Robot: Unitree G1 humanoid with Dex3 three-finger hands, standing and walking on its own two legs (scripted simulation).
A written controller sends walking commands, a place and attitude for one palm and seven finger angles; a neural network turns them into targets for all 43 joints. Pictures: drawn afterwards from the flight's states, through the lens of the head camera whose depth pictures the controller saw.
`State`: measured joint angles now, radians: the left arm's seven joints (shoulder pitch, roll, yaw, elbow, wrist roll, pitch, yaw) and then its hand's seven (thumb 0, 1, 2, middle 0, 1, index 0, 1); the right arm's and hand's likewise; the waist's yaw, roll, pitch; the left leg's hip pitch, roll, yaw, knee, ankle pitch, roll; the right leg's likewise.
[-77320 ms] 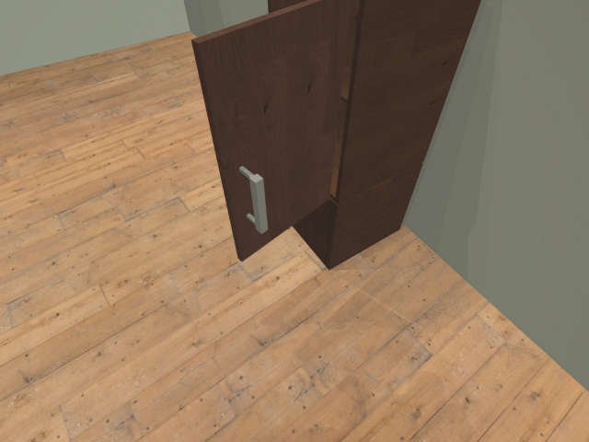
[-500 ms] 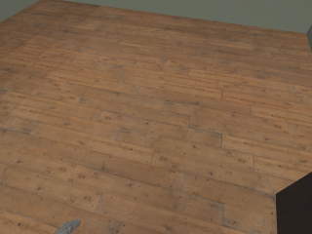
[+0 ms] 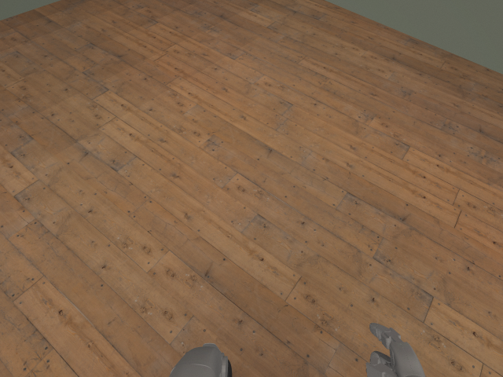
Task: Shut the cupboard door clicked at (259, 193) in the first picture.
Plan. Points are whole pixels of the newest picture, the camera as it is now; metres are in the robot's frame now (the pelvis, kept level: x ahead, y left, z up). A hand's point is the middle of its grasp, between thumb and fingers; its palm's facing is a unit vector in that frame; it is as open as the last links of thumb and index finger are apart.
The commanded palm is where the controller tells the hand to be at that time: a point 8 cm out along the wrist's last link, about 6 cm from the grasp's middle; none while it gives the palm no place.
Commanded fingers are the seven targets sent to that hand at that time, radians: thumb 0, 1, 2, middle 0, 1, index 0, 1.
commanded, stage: walk to a spot facing it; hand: left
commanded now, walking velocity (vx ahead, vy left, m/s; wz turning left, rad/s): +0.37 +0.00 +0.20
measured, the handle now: out of the picture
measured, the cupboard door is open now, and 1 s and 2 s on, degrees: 3 3 3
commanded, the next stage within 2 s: turn to face it in 0.46 s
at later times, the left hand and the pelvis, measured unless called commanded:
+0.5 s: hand (194, 268) +0.31 +0.14 -0.13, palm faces +0.13 -0.97 -0.20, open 7.3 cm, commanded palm none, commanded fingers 0.00 0.90 0.90 -0.20 -0.30 -0.20 -0.30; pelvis +0.22 -0.04 +0.02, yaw +9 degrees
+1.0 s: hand (183, 267) +0.32 +0.17 -0.15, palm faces +0.17 -0.97 -0.17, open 7.3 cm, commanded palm none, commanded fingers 0.00 0.90 0.90 -0.20 -0.30 -0.20 -0.30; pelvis +0.33 -0.01 +0.02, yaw +3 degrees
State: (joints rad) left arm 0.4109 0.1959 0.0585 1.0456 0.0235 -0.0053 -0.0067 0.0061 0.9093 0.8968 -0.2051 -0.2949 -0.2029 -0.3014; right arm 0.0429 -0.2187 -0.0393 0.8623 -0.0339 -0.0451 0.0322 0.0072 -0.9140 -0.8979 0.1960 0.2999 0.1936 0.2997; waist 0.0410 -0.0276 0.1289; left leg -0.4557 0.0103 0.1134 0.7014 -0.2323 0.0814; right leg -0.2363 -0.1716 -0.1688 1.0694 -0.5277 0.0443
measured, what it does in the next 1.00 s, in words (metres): walks ahead: right foot, then left foot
